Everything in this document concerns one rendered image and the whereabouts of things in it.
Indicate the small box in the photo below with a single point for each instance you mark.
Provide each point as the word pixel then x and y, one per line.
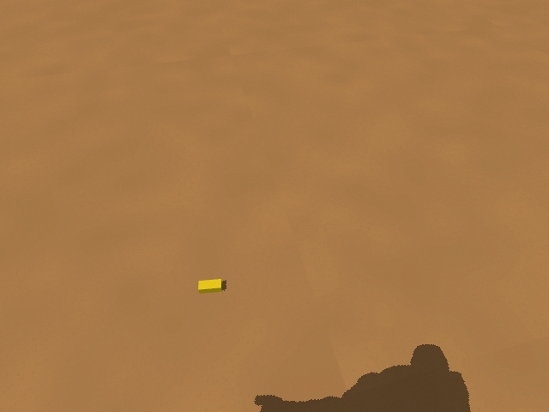
pixel 210 286

